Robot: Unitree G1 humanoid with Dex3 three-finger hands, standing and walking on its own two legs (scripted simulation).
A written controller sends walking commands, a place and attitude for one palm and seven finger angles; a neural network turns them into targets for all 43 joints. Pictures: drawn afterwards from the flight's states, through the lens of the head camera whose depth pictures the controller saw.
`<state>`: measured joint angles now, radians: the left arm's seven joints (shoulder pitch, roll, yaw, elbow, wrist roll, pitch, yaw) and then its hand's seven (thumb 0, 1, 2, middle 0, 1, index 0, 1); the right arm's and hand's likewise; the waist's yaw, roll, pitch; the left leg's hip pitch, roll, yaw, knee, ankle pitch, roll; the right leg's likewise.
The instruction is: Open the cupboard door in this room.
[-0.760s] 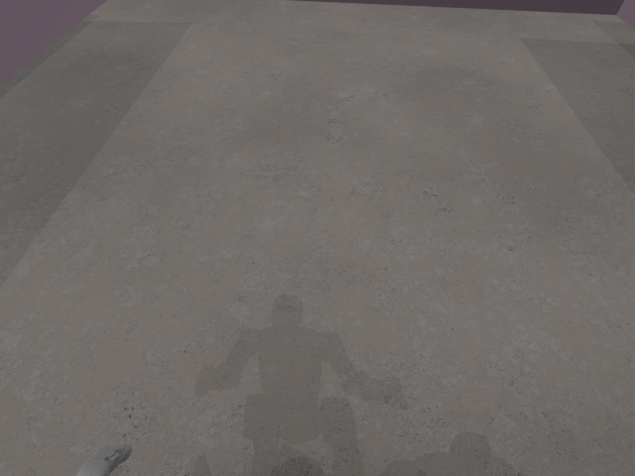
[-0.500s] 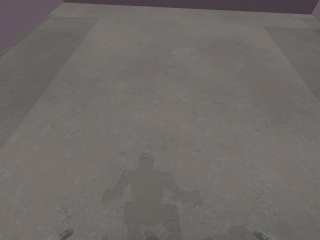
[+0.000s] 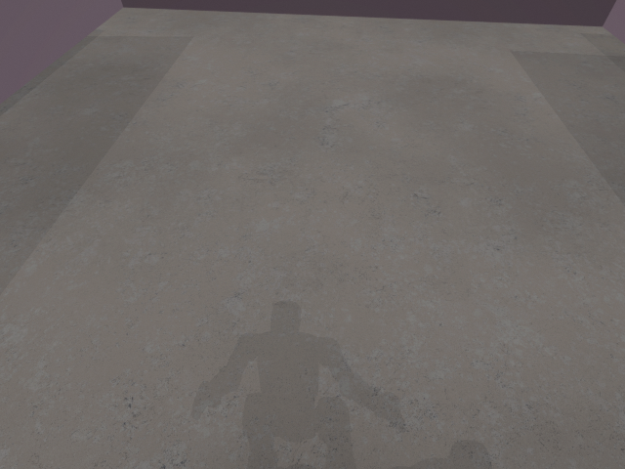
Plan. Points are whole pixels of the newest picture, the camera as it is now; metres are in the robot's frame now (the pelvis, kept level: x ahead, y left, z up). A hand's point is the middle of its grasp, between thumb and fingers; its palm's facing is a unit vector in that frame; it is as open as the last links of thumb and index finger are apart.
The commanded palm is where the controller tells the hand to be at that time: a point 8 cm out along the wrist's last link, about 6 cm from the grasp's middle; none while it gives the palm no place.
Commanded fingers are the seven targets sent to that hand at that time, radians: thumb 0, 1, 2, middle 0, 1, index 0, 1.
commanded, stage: stand and wait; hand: left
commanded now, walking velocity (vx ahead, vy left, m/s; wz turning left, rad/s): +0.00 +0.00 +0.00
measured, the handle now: out of the picture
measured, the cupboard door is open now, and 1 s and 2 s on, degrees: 0 0 0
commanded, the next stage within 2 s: turn or walk to find it in 0.14 s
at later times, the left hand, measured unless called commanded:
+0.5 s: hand out of the picture +0.04 +0.23 -0.19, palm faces +0.04 -0.97 -0.25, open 7.4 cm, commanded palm none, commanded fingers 0.00 0.90 0.90 -0.20 -0.30 -0.20 -0.30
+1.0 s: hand out of the picture -0.05 +0.19 -0.16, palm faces +0.30 -0.91 -0.30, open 7.4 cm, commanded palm none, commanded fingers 0.00 0.90 0.90 -0.20 -0.30 -0.20 -0.30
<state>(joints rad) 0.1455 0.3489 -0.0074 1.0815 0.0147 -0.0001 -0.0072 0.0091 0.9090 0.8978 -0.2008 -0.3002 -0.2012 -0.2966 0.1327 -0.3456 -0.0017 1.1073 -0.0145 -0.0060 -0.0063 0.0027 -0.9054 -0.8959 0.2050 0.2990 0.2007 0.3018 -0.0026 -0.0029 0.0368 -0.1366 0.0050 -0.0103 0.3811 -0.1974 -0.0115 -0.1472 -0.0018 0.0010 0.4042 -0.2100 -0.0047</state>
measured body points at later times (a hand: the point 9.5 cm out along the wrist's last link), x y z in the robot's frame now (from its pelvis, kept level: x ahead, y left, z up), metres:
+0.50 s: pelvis -0.02 +0.02 -0.01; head +0.00 +0.03 +0.43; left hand +0.03 +0.28 -0.17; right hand +0.04 -0.25 -0.16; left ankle +0.01 +0.13 -0.74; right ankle +0.01 -0.12 -0.74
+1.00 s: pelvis -0.05 -0.03 -0.01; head -0.03 -0.05 +0.44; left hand -0.07 +0.23 -0.13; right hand +0.08 -0.27 -0.16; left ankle -0.09 +0.11 -0.66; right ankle -0.05 -0.13 -0.74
